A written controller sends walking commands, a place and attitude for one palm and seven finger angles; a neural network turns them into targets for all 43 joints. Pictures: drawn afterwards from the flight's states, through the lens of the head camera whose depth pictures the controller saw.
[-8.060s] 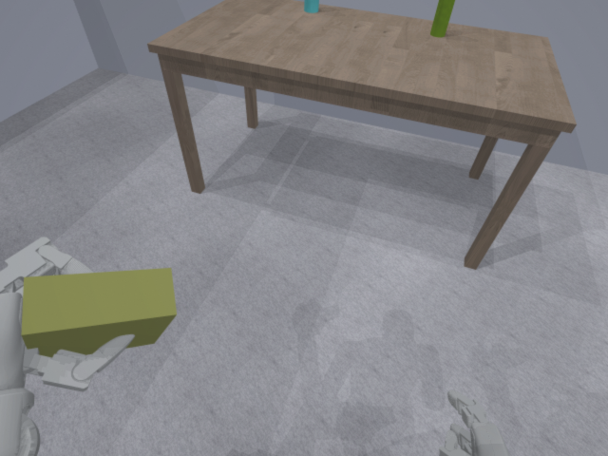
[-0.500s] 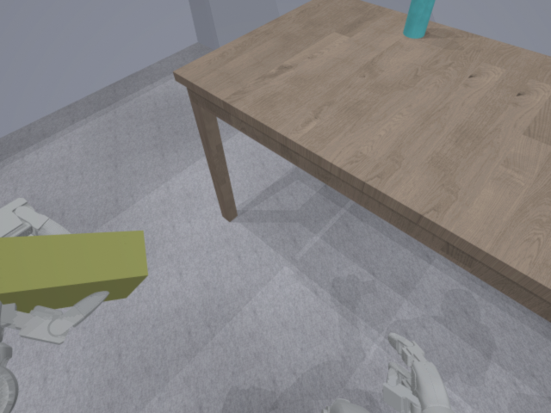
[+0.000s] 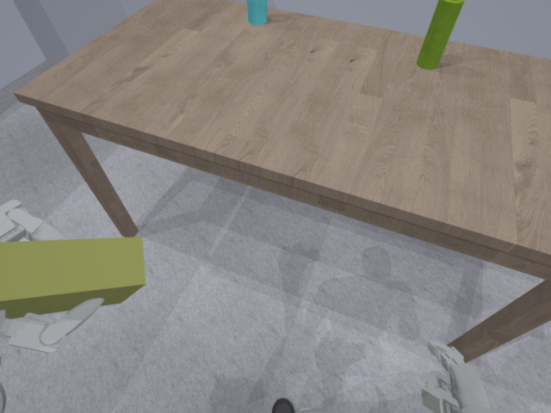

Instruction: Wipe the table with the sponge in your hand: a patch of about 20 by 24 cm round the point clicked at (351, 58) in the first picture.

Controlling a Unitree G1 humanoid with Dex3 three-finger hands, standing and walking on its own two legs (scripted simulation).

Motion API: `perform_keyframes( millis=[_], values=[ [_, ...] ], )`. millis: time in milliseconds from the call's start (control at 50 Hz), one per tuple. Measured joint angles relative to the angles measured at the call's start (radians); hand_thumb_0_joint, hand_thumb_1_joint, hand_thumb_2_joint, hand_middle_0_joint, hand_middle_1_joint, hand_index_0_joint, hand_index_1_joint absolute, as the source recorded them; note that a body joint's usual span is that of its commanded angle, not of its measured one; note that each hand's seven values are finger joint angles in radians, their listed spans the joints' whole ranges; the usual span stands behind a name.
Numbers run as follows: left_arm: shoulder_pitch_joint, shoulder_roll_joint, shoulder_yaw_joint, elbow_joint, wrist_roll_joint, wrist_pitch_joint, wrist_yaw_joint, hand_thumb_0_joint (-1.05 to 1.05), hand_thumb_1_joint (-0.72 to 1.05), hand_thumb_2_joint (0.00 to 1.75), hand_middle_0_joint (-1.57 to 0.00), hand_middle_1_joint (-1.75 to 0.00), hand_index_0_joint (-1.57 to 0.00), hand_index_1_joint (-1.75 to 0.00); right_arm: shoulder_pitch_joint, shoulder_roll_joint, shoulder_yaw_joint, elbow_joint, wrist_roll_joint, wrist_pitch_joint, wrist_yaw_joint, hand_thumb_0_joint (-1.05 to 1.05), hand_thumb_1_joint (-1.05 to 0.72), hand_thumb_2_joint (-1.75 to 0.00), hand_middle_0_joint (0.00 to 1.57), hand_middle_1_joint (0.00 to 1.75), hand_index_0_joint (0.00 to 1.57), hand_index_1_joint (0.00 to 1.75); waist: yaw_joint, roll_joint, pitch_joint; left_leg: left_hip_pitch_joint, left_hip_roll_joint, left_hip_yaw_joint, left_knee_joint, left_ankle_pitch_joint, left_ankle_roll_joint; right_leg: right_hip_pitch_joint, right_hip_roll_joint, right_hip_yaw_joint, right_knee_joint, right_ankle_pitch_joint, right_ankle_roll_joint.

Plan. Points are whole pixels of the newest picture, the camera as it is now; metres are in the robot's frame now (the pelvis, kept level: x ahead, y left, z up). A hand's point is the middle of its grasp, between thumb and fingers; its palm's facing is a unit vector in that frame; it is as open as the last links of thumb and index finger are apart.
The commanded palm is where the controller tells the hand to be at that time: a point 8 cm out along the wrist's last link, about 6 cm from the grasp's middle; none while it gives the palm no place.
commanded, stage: turn to face it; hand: left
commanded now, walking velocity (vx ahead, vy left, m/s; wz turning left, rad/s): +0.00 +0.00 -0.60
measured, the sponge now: (90, 277) +0.23 +0.21 +0.15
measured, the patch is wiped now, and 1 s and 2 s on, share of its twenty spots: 0.00 0.00 0.00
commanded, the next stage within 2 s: take the last steps up to it in 1.12 s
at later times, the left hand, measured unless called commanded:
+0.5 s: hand (219, 269) +0.23 +0.07 +0.18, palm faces +0.03 -0.84 -0.54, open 9.1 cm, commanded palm +0.19 +0.15 +0.18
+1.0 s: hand (271, 306) +0.20 +0.02 +0.17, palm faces -0.08 -0.86 -0.50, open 9.1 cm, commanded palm +0.18 +0.07 +0.18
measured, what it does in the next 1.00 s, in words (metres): walks backwards, turning right: left foot, then right foot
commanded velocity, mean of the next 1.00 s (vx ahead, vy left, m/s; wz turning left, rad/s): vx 0.00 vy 0.00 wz -0.53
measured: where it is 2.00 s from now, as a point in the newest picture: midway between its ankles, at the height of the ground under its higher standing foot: outside the picture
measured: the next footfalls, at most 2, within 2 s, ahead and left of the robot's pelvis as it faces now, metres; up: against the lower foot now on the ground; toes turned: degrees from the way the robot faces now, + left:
left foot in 0.02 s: +0.01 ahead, +0.16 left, +0.00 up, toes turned +3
right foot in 0.24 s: +0.05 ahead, -0.13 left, +0.00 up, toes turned -14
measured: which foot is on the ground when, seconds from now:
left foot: up 0.00-0.00, down 0.02-0.26, up 0.28-0.78, down 0.80-1.00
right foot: down 0.00-0.04, up 0.06-0.22, down 0.24-0.80, up 0.82-1.00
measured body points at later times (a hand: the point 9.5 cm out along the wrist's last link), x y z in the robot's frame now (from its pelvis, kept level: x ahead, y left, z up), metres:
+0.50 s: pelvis -0.06 -0.06 +0.00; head +0.00 -0.11 +0.44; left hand +0.22 +0.12 +0.21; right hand +0.02 -0.34 -0.11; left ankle -0.04 +0.10 -0.67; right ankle +0.01 -0.12 -0.73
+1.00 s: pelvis -0.11 -0.07 -0.01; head -0.09 -0.10 +0.44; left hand +0.20 +0.07 +0.19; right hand -0.08 -0.33 -0.11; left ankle -0.06 +0.10 -0.73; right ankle -0.14 -0.17 -0.72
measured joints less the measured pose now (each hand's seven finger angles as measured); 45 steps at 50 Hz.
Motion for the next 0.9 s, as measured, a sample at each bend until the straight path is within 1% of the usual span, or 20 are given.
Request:
perform_keyframes(
  millis=[20, 60, 100, 140, 180, 220, 240, 280, 300, 340, 400, 480, 560, 700, 780, 800, 820, 840, 880, 900],
  values=[
    [-0.012, -0.006, -0.009, 0.001, 0.002, -0.001, -0.004, -0.01, -0.42, 1.04, -0.86, -1.36, -0.85, -1.37, 0.001, 0.004, 0.001, -0.007, -0.003, -0.004, -0.002, 0.01, -0.90, -0.90, 0.20, 0.30, 0.19, 0.30, 0.000, 0.001, -0.004, 0.015, 0.007, 0.002, -0.046, 0.034, 0.011, -0.017, 0.007, 0.001, 0.020, -0.013, 0.011],
    [-0.040, -0.009, -0.016, 0.005, 0.009, -0.002, -0.014, -0.01, -0.42, 1.04, -0.86, -1.36, -0.85, -1.37, -0.001, 0.023, 0.006, -0.019, -0.006, -0.018, -0.008, 0.01, -0.90, -0.90, 0.20, 0.30, 0.19, 0.30, 0.011, -0.001, 0.012, 0.016, 0.027, 0.027, -0.053, 0.172, 0.013, -0.068, 0.014, -0.012, 0.158, -0.172, 0.066],
    [-0.049, 0.000, -0.005, 0.014, 0.019, -0.007, -0.022, -0.01, -0.42, 1.04, -0.86, -1.36, -0.85, -1.37, 0.004, 0.057, 0.012, -0.025, -0.004, -0.040, -0.014, 0.01, -0.90, -0.90, 0.20, 0.30, 0.19, 0.30, 0.023, 0.001, 0.023, 0.025, 0.045, 0.051, -0.029, 0.175, -0.008, -0.135, -0.010, -0.062, 0.422, -0.292, 0.110],
    [-0.045, -0.008, -0.002, 0.033, 0.018, -0.010, -0.023, -0.01, -0.42, 1.04, -0.86, -1.36, -0.85, -1.37, 0.017, 0.082, 0.022, -0.026, 0.002, -0.062, -0.010, 0.01, -0.90, -0.90, 0.20, 0.30, 0.19, 0.30, 0.036, 0.025, 0.025, 0.037, 0.074, 0.071, -0.014, 0.151, -0.030, -0.146, -0.058, -0.114, 0.556, -0.350, 0.136],
    [-0.045, -0.024, -0.006, 0.048, 0.017, -0.005, -0.017, -0.01, -0.42, 1.04, -0.86, -1.36, -0.85, -1.37, 0.028, 0.100, 0.040, -0.022, 0.008, -0.086, -0.006, 0.01, -0.90, -0.90, 0.20, 0.30, 0.20, 0.30, 0.057, 0.058, 0.031, 0.048, 0.112, 0.097, 0.002, 0.134, -0.049, -0.098, -0.110, -0.156, 0.507, -0.383, 0.152],
    [-0.057, -0.029, -0.009, 0.061, 0.018, -0.002, -0.011, -0.01, -0.42, 1.04, -0.86, -1.36, -0.85, -1.37, 0.039, 0.115, 0.059, -0.018, 0.007, -0.111, -0.001, 0.01, -0.90, -0.90, 0.20, 0.30, 0.20, 0.30, 0.068, 0.085, 0.045, 0.047, 0.153, 0.117, 0.038, 0.114, -0.069, -0.018, -0.144, -0.179, 0.373, -0.367, 0.160],
    [-0.071, -0.024, -0.009, 0.066, 0.020, -0.001, -0.010, -0.01, -0.42, 1.04, -0.86, -1.36, -0.85, -1.37, 0.044, 0.123, 0.067, -0.017, 0.006, -0.123, 0.002, 0.01, -0.90, -0.90, 0.20, 0.30, 0.20, 0.30, 0.069, 0.093, 0.054, 0.038, 0.172, 0.122, 0.072, 0.098, -0.080, 0.030, -0.154, -0.185, 0.292, -0.331, 0.159],
    [-0.123, -0.028, -0.018, 0.079, 0.030, -0.001, -0.007, -0.01, -0.42, 1.04, -0.86, -1.36, -0.85, -1.37, 0.029, 0.123, 0.076, 0.002, 0.003, -0.136, 0.006, 0.01, -0.90, -0.90, 0.21, 0.30, 0.20, 0.30, 0.058, 0.127, 0.092, -0.009, 0.209, 0.088, 0.192, 0.039, -0.072, 0.039, -0.122, -0.215, 0.267, -0.245, 0.083],
    [-0.145, -0.032, -0.025, 0.082, 0.028, 0.000, -0.006, -0.01, -0.42, 1.04, -0.86, -1.36, -0.85, -1.37, 0.014, 0.120, 0.077, 0.019, 0.004, -0.132, 0.007, 0.01, -0.90, -0.90, 0.21, 0.30, 0.20, 0.30, 0.049, 0.126, 0.109, -0.050, 0.187, 0.049, 0.286, -0.012, -0.063, 0.028, -0.113, -0.215, 0.277, -0.246, 0.047],
    [-0.150, -0.039, -0.028, 0.065, 0.014, 0.003, -0.006, -0.01, -0.42, 1.04, -0.86, -1.36, -0.85, -1.37, -0.017, 0.111, 0.075, 0.044, 0.000, -0.107, 0.009, 0.01, -0.90, -0.90, 0.21, 0.30, 0.20, 0.30, 0.033, 0.106, 0.132, -0.123, 0.120, -0.009, 0.470, -0.036, -0.056, 0.016, -0.099, -0.192, 0.258, -0.234, 0.007],
    [-0.079, -0.027, -0.016, 0.011, -0.001, -0.009, -0.002, -0.01, -0.42, 1.04, -0.86, -1.36, -0.85, -1.36, -0.038, 0.093, 0.063, 0.050, -0.008, -0.069, 0.015, 0.01, -0.90, -0.90, 0.21, 0.30, 0.20, 0.30, -0.001, 0.078, 0.136, -0.182, 0.056, -0.029, 0.580, 0.001, -0.061, 0.022, -0.072, -0.151, 0.177, -0.174, -0.006],
    [0.013, 0.020, 0.013, -0.035, -0.008, -0.038, 0.000, -0.01, -0.42, 1.03, -0.86, -1.36, -0.85, -1.36, -0.028, 0.060, 0.029, 0.043, -0.011, -0.040, 0.011, 0.01, -0.90, -0.90, 0.20, 0.30, 0.20, 0.30, -0.027, 0.047, 0.105, -0.182, 0.021, -0.017, 0.480, 0.007, -0.063, 0.039, -0.046, -0.101, 0.075, -0.102, -0.017],
    [0.041, 0.049, 0.039, -0.021, -0.009, -0.043, 0.005, -0.01, -0.41, 1.03, -0.86, -1.36, -0.85, -1.36, -0.016, 0.021, 0.002, 0.038, -0.005, -0.016, 0.006, 0.01, -0.90, -0.90, 0.20, 0.30, 0.20, 0.30, -0.023, 0.023, 0.059, -0.156, 0.005, -0.015, 0.349, -0.008, -0.054, 0.040, -0.027, -0.052, 0.013, -0.052, -0.023],
    [0.001, -0.006, -0.008, 0.031, -0.001, -0.005, 0.008, -0.01, -0.41, 1.03, -0.86, -1.36, -0.85, -1.36, -0.015, -0.005, -0.005, 0.018, -0.001, 0.019, 0.007, 0.01, -0.90, -0.90, 0.20, 0.30, 0.19, 0.30, 0.004, -0.008, -0.003, -0.079, -0.019, -0.024, 0.172, -0.044, -0.022, 0.029, 0.001, 0.024, -0.063, 0.029, -0.016],
    [-0.023, -0.022, -0.040, 0.014, 0.010, -0.002, -0.007, -0.01, -0.41, 1.03, -0.86, -1.36, -0.85, -1.36, -0.012, 0.009, 0.003, -0.006, -0.004, 0.018, 0.015, 0.01, -0.90, -0.90, 0.20, 0.30, 0.19, 0.30, 0.006, -0.010, -0.029, 0.018, -0.015, -0.003, -0.028, -0.025, 0.017, -0.002, 0.027, 0.042, -0.079, 0.058, 0.006],
    [-0.031, -0.017, -0.039, 0.009, 0.011, -0.009, -0.013, -0.01, -0.41, 1.03, -0.86, -1.36, -0.85, -1.36, -0.013, 0.016, 0.005, -0.012, -0.008, 0.012, 0.014, 0.01, -0.90, -0.90, 0.20, 0.30, 0.19, 0.30, 0.002, -0.003, -0.029, 0.031, -0.003, -0.002, -0.076, 0.013, 0.028, -0.028, 0.038, 0.034, -0.044, 0.023, 0.024],
    [-0.044, -0.009, -0.033, 0.006, 0.013, -0.012, -0.021, -0.01, -0.41, 1.03, -0.86, -1.36, -0.85, -1.36, -0.017, 0.028, 0.006, -0.017, -0.011, 0.005, 0.012, 0.01, -0.90, -0.90, 0.20, 0.30, 0.19, 0.30, 0.001, -0.004, -0.016, 0.030, 0.010, 0.009, -0.087, 0.108, 0.032, -0.063, 0.044, 0.021, 0.037, -0.071, 0.057],
    [-0.054, 0.003, -0.023, 0.003, 0.017, -0.013, -0.027, -0.01, -0.41, 1.03, -0.86, -1.36, -0.85, -1.36, -0.017, 0.044, 0.008, -0.020, -0.010, -0.007, 0.007, 0.01, -0.90, -0.90, 0.20, 0.30, 0.19, 0.30, 0.002, -0.006, -0.001, 0.027, 0.020, 0.020, -0.072, 0.162, 0.024, -0.105, 0.039, -0.009, 0.172, -0.168, 0.088],
    [-0.054, 0.025, 0.005, 0.009, 0.022, -0.019, -0.036, -0.01, -0.41, 1.03, -0.86, -1.36, -0.85, -1.36, -0.004, 0.080, 0.014, -0.020, -0.007, -0.033, 0.001, 0.01, -0.90, -0.90, 0.20, 0.30, 0.19, 0.30, 0.010, -0.004, 0.009, 0.033, 0.039, 0.039, -0.040, 0.152, -0.002, -0.173, 0.008, -0.063, 0.471, -0.287, 0.125],
    [-0.047, 0.024, 0.015, 0.019, 0.020, -0.023, -0.035, -0.01, -0.41, 1.03, -0.86, -1.36, -0.85, -1.36, 0.006, 0.093, 0.019, -0.018, -0.005, -0.047, 0.001, 0.01, -0.90, -0.90, 0.20, 0.30, 0.20, 0.30, 0.013, 0.009, 0.008, 0.036, 0.053, 0.046, -0.029, 0.136, -0.015, -0.183, -0.017, -0.089, 0.560, -0.323, 0.135]
  ],
)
